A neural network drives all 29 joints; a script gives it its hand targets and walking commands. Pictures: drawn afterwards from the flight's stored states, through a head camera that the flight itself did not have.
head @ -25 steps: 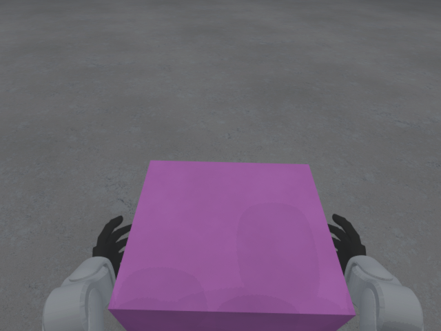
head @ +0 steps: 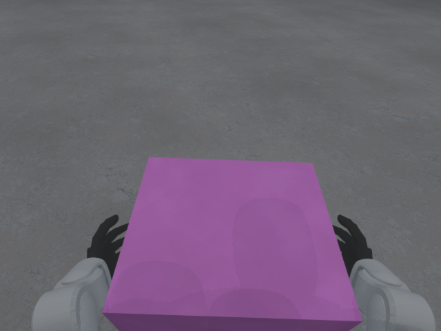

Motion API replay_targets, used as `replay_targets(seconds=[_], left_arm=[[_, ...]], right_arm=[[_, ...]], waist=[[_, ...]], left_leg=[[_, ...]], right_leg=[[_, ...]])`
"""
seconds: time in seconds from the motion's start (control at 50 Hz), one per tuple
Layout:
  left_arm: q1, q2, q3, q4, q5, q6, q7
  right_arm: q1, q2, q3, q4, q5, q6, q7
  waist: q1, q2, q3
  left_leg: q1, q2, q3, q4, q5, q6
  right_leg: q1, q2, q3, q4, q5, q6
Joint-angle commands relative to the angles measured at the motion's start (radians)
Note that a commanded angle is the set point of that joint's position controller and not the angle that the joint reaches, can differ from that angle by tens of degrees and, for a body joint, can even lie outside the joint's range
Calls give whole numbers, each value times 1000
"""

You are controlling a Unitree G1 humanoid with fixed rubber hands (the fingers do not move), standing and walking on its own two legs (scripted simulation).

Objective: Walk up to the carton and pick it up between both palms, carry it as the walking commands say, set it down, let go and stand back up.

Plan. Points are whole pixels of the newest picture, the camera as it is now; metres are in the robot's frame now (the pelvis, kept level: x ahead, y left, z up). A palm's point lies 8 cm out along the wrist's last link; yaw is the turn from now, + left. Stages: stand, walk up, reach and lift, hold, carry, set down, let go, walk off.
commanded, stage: carry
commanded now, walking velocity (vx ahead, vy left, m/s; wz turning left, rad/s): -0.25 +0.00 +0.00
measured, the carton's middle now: (226, 263) +0.27 +0.00 +0.00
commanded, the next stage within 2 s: none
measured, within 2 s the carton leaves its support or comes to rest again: neither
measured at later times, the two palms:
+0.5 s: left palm out of the picture +0.12 +0.22 +0.07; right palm out of the picture +0.12 -0.17 +0.09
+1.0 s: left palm out of the picture -0.03 +0.28 +0.07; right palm out of the picture +0.00 -0.11 +0.09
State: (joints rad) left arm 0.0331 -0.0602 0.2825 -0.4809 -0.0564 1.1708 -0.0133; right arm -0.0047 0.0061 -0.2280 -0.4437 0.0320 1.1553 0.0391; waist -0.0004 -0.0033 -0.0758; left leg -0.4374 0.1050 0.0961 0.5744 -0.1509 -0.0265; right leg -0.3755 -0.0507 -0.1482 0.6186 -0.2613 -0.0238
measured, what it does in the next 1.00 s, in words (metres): walks backwards: right foot, then left foot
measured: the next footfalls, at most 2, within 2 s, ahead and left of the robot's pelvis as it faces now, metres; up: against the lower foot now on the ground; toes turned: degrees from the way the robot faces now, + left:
right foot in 0.56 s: -0.11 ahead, -0.06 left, +0.00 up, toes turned -7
left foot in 0.90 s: -0.25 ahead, +0.16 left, +0.00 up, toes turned +10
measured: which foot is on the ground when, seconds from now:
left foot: down 0.00-0.56, up 0.58-0.88, down 0.90-1.00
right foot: down 0.00-0.34, up 0.36-0.54, down 0.56-0.90, up 0.92-1.00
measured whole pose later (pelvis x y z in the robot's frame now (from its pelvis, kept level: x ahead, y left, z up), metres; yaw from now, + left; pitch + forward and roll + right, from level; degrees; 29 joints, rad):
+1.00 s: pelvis -0.25 +0.07 +0.01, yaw +2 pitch +5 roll -1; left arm 0.06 -0.03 0.28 -0.50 -0.07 1.14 -0.02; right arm 0.01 0.03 -0.21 -0.45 0.04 1.13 0.03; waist -0.02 -0.03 -0.05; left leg -0.30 0.04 0.12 0.50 -0.28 0.03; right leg -0.56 -0.05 -0.11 0.78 -0.45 0.00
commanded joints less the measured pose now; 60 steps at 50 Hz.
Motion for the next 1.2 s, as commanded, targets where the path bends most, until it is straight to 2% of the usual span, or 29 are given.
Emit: replay_targets(seconds=[0.0,0.12,0.22,0.28,0.32,0.34,0.38,0.4,0.46,0.48,0.5,0.52,0.56,0.6,0.62,0.64,0.7,0.76,0.8,0.84,0.88,0.9,0.94,0.96,0.98,1.0,1.04,1.12,1.18], left_arm=[[-422,-714,-869,-191,-173,-7,-59],[-441,-728,-875,-182,-175,1,-69],[-395,-725,-841,-143,-156,4,-67],[-415,-700,-879,-171,-150,4,-67],[-434,-723,-879,-145,-142,13,-60],[-510,-758,-900,-199,-164,-2,-63],[-420,-767,-897,-125,-153,-1,-52],[-380,-816,-906,-112,-159,-2,-56],[-328,-802,-878,-70,-132,-7,-50],[-388,-788,-881,-113,-140,-8,-51],[-422,-788,-880,-139,-152,-21,-50],[-421,-771,-868,-186,-159,-33,-50],[-390,-750,-844,-182,-184,-32,-61],[-456,-716,-877,-184,-203,-31,-81],[-404,-729,-865,-134,-199,-29,-85],[-323,-713,-846,-100,-188,-32,-92],[-389,-685,-875,-194,-216,-43,-86],[-265,-628,-832,-169,-175,-37,-72],[-255,-666,-812,-151,-170,-26,-71],[-263,-650,-813,-186,-155,-34,-57],[-320,-646,-830,-181,-149,-26,-44],[-354,-665,-851,-207,-158,-38,-45],[-396,-724,-900,-233,-175,-58,-50],[-421,-777,-925,-260,-194,-63,-54],[-458,-820,-950,-288,-222,-74,-58],[-451,-835,-960,-314,-233,-91,-60],[-409,-773,-956,-293,-214,-88,-47],[-407,-703,-1006,-318,-219,-58,-26],[-316,-662,-951,-218,-183,-23,-27]], right_arm=[[-349,732,767,-227,182,-7,52],[-363,746,789,-242,192,-5,54],[-399,766,803,-236,201,0,49],[-344,758,776,-194,188,-3,59],[-345,743,768,-185,197,6,60],[-422,756,773,-230,226,-9,74],[-375,716,737,-196,204,-5,73],[-392,740,749,-237,212,-8,80],[-410,691,777,-299,215,-20,80],[-375,717,776,-251,208,-14,78],[-323,729,781,-238,200,-18,78],[-341,737,811,-248,216,-23,78],[-289,771,803,-217,186,-38,44],[-322,759,791,-174,163,-35,40],[-317,773,786,-159,151,-47,28],[-358,723,792,-231,164,-57,18],[-325,721,777,-212,165,-52,4],[-309,705,804,-237,191,-36,-2],[-359,731,822,-276,218,-31,1],[-381,729,841,-290,243,-30,16],[-323,721,813,-217,219,-19,28],[-338,731,815,-242,230,-33,41],[-345,743,805,-266,231,-61,57],[-346,775,795,-284,233,-70,64],[-386,814,804,-328,245,-77,66],[-378,819,817,-363,252,-89,73],[-325,747,784,-345,241,-91,72],[-151,672,702,-235,172,-72,57],[-216,615,729,-274,174,-45,48]], waist=[[6,48,-181],[0,-64,-133],[-10,-153,-195],[-20,-18,-151],[-21,348,-124],[-1,350,-97],[32,283,-165],[45,289,-203],[50,374,-271],[54,285,-238],[45,-49,-203],[18,-267,-121],[-2,-186,-126],[3,-180,-130],[-2,-172,-131],[4,-171,-183],[12,-145,-213],[15,-306,-231],[9,-313,-268],[-2,-233,-310],[11,143,-236],[10,256,-226],[-10,229,-232],[-14,252,-238],[-10,176,-241],[-10,124,-266],[-5,130,-250],[-8,324,-263],[-9,274,-216]], left_leg=[[102,92,-80,-132,-56,31],[41,5,6,-56,-248,15],[185,-35,75,176,-189,31],[99,31,-48,-26,-226,58],[-192,304,-349,-489,-530,143],[-252,306,-317,-513,-532,130],[-238,234,-152,-505,-509,47],[-217,182,-71,-516,-449,-45],[40,90,55,-551,-333,-167],[90,35,124,-380,-320,-176],[128,-17,140,-24,-296,-142],[-65,37,24,269,-378,-76],[-188,-39,-85,528,-322,-41],[-146,-81,-64,774,-221,-20],[-151,-108,-67,751,-197,-8],[-212,-103,-71,685,-230,-1],[-186,-127,-3,429,-338,-24],[-81,-139,42,157,-328,-45],[20,-123,41,-39,-204,-40],[213,-21,-1,-286,-3,-19],[390,185,-202,-219,558,47],[441,293,-234,-156,835,101],[381,286,-211,-132,909,173],[300,252,-212,-158,795,175],[291,209,-175,-192,550,162],[340,192,-132,-170,551,147],[388,172,-89,-157,602,127],[447,179,-121,-165,631,154],[367,173,-136,-198,520,134]], right_leg=[[-12,-114,106,-144,-134,-20],[-80,-155,151,-257,-303,-35],[-207,-176,84,-287,-312,-27],[-207,-110,11,-134,-340,5],[-87,62,-90,503,-320,22],[-73,52,4,598,-315,8],[30,50,-15,594,-224,-1],[92,57,-62,501,-211,5],[206,108,-192,0,-297,-22],[206,71,-115,-230,-310,-41],[67,-93,182,-435,-313,-100],[-9,-342,516,-421,-271,-157],[22,-363,427,-456,-196,-156],[-90,-244,177,-399,-68,-140],[-4,-192,121,-321,182,-112],[134,-201,141,-212,504,-109],[290,-232,165,-146,803,-120],[338,-224,188,-162,767,-96],[368,-221,179,-153,772,-71],[269,-184,129,-107,588,-32],[-104,-85,63,-16,-60,28],[-210,-36,13,148,-304,38],[-251,26,87,387,-329,20],[-217,43,118,527,-303,13],[-185,44,124,542,-231,11],[-209,50,118,530,-205,19],[-247,69,107,499,-210,25],[-207,43,44,333,-265,51],[-101,53,-1,144,-252,45]])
